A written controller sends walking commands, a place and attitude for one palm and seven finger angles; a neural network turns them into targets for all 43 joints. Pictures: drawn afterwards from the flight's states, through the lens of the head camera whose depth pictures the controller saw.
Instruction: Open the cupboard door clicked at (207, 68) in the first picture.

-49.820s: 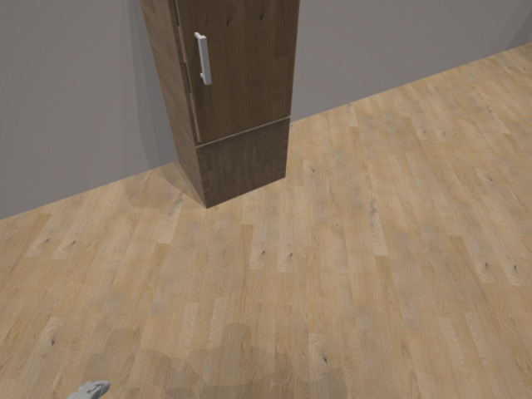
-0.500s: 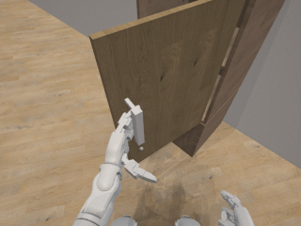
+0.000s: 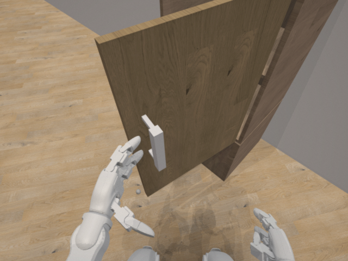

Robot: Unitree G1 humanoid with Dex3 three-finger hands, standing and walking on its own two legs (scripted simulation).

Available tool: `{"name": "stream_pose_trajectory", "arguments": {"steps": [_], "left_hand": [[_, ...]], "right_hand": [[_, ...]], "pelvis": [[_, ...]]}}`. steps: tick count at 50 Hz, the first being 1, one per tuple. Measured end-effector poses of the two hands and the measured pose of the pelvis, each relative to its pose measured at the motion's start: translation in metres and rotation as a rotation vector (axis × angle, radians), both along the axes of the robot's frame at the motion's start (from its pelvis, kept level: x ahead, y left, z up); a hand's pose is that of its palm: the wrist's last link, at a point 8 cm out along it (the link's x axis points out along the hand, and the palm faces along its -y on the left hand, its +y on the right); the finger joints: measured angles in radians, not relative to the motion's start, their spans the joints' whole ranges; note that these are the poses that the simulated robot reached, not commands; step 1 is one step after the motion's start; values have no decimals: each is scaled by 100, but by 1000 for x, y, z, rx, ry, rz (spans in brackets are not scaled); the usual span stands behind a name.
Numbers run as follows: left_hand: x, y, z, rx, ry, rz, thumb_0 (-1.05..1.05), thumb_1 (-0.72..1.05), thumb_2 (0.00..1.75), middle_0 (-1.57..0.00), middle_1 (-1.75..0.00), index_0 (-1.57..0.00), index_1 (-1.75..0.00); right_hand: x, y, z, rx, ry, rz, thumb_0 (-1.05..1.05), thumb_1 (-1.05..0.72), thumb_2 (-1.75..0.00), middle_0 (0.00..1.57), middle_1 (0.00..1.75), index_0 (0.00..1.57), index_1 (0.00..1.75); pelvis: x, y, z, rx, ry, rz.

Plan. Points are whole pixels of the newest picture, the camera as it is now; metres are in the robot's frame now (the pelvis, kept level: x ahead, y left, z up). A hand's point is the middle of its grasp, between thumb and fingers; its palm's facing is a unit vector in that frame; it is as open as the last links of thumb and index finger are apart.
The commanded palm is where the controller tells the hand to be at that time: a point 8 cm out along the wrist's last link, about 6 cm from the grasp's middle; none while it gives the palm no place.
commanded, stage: slide the hand sideways off the handle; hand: left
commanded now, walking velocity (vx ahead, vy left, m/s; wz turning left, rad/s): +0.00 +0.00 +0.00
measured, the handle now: (153, 144) +0.36 +0.07 +0.07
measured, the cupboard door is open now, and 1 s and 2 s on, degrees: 78 78 78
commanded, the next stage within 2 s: draw the hand back to the body in 0.30 s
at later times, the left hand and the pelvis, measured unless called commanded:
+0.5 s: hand (114, 204) +0.22 +0.13 +0.06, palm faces -0.13 -0.99 -0.04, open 16.4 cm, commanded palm +0.20 +0.20 +0.08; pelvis +0.00 +0.00 -0.01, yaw +0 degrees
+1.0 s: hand (61, 198) +0.20 +0.20 +0.14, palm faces +0.10 -0.97 -0.23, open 15.8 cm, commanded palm +0.17 +0.25 +0.15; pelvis +0.01 +0.01 +0.03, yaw +0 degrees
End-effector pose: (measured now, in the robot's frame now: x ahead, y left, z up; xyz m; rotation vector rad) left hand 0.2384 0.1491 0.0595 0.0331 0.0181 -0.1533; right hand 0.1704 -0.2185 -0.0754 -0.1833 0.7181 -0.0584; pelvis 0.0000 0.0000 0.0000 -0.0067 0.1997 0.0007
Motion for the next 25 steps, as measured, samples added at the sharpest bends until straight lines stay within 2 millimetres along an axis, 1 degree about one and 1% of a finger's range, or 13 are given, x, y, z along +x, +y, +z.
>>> {"name": "stream_pose_trajectory", "arguments": {"steps": [4,10,16,19,22,25], "left_hand": [[-8,10,0,5,20,20,-1,-50,30,-19,-32,-20,-32],[-24,33,0,12,32,89,-1,-50,30,-17,-31,-18,-31],[-36,39,1,20,9,53,-1,-50,30,-15,-30,-16,-30],[-37,39,-1,10,5,33,-1,-50,30,-15,-30,-15,-30],[-33,39,-4,5,7,25,-1,-50,30,-15,-30,-15,-30],[-29,41,2,13,2,26,-1,-50,30,-15,-30,-15,-30]], "right_hand": [[2,-5,2,-2,-5,-13,1,-91,-90,20,30,20,30],[4,-12,3,-21,-18,-12,1,-91,-90,20,30,20,30],[5,-16,1,-42,-38,-7,1,-91,-90,20,30,20,30],[5,-15,-1,-47,-50,-8,1,-91,-90,20,30,20,30],[4,-14,-2,-49,-59,-10,1,-91,-90,20,30,20,30],[0,-10,-1,-41,-63,-21,1,-91,-90,20,30,20,30]], "pelvis": [[4,-2,1,0,1,-2],[7,-4,-1,-4,5,5],[4,-4,-7,-10,13,13],[1,-3,-9,-14,15,16],[-2,-2,-12,-17,17,16],[-3,-1,-11,-18,8,12]]}}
